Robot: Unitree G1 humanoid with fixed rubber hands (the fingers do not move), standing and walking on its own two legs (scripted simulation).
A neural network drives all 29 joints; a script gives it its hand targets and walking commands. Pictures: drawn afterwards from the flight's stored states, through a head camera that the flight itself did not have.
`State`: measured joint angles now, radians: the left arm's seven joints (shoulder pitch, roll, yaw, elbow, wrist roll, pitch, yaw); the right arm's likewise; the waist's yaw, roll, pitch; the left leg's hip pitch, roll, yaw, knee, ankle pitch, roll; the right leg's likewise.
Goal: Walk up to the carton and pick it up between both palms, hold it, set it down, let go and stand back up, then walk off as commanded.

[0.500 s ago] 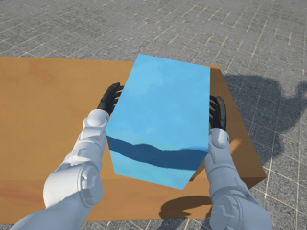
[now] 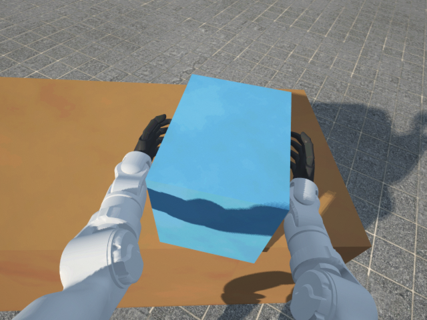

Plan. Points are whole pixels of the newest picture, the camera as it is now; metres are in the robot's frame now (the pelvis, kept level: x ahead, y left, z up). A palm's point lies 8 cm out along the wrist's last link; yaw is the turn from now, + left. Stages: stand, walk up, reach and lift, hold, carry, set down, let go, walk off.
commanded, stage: reach and lift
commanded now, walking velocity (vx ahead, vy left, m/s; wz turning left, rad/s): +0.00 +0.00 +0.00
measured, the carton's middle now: (223, 169) +0.43 -0.03 +0.02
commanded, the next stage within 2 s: none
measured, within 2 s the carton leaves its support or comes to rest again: leaves its support in 0.10 s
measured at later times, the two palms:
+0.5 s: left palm (137, 149) +0.42 +0.14 +0.10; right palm (301, 174) +0.36 -0.16 +0.09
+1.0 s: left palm (126, 139) +0.39 +0.15 +0.15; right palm (308, 153) +0.36 -0.16 +0.15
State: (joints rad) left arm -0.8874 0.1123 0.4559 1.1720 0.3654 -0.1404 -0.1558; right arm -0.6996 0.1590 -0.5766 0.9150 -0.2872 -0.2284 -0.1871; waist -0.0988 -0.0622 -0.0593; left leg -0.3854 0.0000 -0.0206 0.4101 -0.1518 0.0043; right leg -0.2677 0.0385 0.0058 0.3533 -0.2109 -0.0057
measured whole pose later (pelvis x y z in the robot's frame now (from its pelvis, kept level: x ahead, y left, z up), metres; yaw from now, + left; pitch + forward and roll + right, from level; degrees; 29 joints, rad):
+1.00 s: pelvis -0.02 +0.00 +0.00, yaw +0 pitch +1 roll -1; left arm -0.84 0.08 0.32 0.88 0.29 0.19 -0.10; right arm -0.75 0.08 -0.45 0.85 -0.17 0.00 -0.16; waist -0.04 -0.06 -0.09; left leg -0.27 0.00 -0.02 0.36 -0.11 0.00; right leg -0.16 0.04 0.01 0.32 -0.18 -0.01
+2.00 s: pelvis -0.03 +0.00 +0.00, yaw +0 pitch -3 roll -1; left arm -0.77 0.01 0.32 0.44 0.28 0.57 -0.04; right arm -0.84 -0.03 -0.24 0.82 0.06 0.17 -0.16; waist -0.05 -0.06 -0.09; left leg -0.19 0.00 -0.02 0.36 -0.11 0.00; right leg -0.08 0.04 0.01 0.32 -0.18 -0.01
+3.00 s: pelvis -0.03 +0.00 +0.00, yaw +0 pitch -3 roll -1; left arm -0.80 0.01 0.32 0.36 0.28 0.70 -0.01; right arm -0.93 -0.08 -0.18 0.82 0.17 0.30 -0.16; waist -0.06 -0.06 -0.12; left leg -0.19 0.00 -0.02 0.36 -0.11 0.00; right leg -0.08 0.04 0.01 0.32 -0.18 -0.01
